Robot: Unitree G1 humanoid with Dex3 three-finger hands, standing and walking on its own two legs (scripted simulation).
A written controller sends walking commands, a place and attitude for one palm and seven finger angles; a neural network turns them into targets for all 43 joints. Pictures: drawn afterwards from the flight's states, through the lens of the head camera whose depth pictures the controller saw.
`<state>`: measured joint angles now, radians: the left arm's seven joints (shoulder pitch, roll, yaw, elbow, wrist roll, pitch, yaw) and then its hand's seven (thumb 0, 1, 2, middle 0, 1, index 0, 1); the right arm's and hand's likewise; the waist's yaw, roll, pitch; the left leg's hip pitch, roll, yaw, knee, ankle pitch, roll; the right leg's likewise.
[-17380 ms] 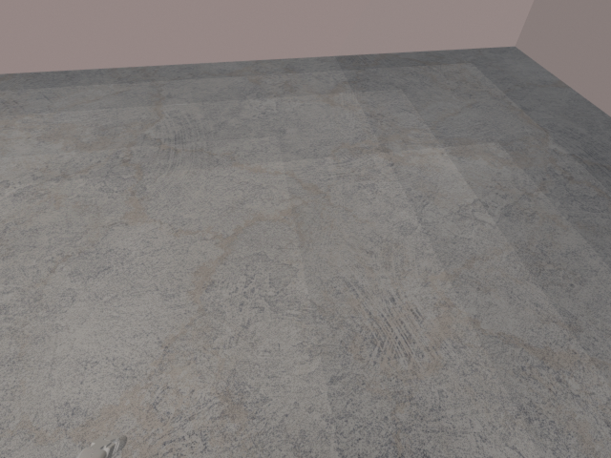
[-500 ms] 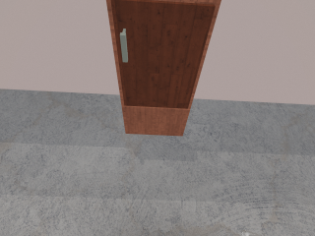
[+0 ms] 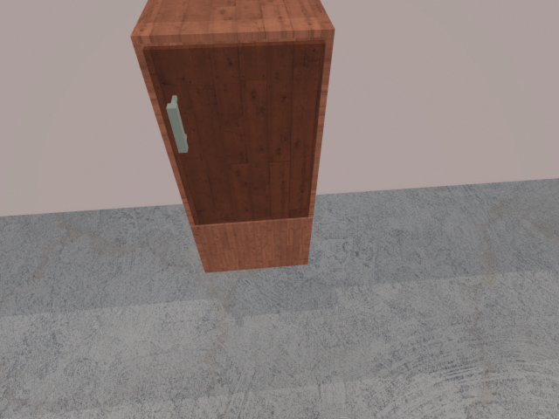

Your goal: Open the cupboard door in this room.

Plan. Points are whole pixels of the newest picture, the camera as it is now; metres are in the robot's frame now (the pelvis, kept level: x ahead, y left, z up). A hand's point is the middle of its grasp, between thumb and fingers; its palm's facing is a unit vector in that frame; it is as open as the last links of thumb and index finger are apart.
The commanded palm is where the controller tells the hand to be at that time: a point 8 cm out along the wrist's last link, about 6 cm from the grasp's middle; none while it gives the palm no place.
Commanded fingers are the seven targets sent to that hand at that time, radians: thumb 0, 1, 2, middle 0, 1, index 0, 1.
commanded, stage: take the last steps up to it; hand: left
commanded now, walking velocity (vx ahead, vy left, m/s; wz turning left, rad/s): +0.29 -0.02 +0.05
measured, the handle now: (178, 124) +0.76 +0.25 +0.00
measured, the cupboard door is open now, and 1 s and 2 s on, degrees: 0 0 0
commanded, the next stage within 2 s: come to a stop and stand still in 0.48 s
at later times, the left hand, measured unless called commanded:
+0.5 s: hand out of the picture +0.06 +0.11 -0.17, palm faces +0.17 -0.98 -0.14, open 7.3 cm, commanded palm none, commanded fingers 0.00 0.90 0.90 -0.20 -0.30 -0.20 -0.30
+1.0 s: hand (178, 353) +0.27 +0.19 -0.17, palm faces +0.10 -0.96 -0.26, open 7.4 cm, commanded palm none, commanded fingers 0.00 0.90 0.90 -0.20 -0.30 -0.20 -0.30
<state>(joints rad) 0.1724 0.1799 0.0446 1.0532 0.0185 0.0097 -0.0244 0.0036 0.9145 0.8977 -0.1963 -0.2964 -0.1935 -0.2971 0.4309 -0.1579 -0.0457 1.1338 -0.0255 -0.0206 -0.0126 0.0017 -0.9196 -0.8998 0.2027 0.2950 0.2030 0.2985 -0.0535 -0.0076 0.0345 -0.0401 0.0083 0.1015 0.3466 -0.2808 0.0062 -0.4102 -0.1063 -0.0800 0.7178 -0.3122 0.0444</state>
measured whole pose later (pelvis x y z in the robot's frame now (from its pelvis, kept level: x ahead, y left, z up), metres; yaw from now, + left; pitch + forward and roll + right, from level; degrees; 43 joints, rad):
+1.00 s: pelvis +0.20 -0.03 +0.00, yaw +3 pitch +0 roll +0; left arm 0.14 0.25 0.08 0.98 0.02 0.05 0.03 0.00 0.92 0.90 -0.19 -0.30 -0.19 -0.30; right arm 0.12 -0.18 -0.06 1.04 -0.02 0.02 -0.03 -0.01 -0.93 -0.90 0.21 0.30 0.21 0.30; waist 0.01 -0.03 0.10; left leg -0.24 0.08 0.13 0.48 -0.23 0.00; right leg -0.44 -0.05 -0.01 0.97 -0.41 0.05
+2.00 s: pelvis +0.18 -0.08 +0.00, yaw +3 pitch -1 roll +0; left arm 0.31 0.12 0.00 1.16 0.00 0.00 0.03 0.00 0.91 0.90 -0.20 -0.30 -0.20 -0.30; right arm 0.35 -0.10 0.01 1.16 0.00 0.00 -0.03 0.00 -0.91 -0.90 0.20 0.29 0.20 0.30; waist 0.01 -0.01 0.03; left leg -0.10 0.00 0.05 0.38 -0.27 0.01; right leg -0.20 0.01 -0.09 0.38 -0.17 -0.04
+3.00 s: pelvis +0.21 -0.06 +0.00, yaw +4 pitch +0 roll +0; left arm 0.28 0.16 0.00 1.09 0.01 -0.01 0.04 0.00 0.92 0.90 -0.20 -0.30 -0.20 -0.30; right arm 0.33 -0.13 0.01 1.09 -0.01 -0.03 -0.04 0.00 -0.91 -0.90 0.20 0.30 0.20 0.30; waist -0.01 -0.02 0.05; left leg -0.08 -0.05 0.05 0.41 -0.33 0.05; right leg -0.22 -0.05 -0.08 0.51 -0.27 0.00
